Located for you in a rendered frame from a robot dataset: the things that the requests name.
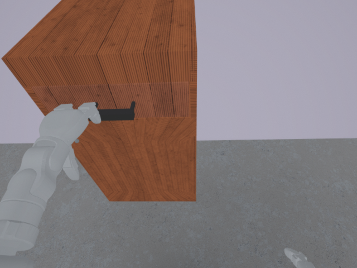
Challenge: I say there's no robot left upper arm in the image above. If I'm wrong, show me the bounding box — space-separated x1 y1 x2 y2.
0 255 34 268

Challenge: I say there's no robot left hand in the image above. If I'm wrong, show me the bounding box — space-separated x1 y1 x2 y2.
39 102 101 180

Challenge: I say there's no handle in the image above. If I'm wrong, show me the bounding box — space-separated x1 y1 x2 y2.
88 101 136 121

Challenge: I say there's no left robot forearm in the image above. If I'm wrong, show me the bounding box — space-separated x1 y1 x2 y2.
0 136 70 256

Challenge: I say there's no robot right hand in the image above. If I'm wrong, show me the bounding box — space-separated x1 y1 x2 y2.
284 248 315 268

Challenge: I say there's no drawer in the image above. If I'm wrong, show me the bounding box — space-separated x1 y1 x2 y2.
32 82 189 118

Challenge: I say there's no cabinet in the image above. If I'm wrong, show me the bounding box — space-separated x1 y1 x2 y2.
1 0 197 202

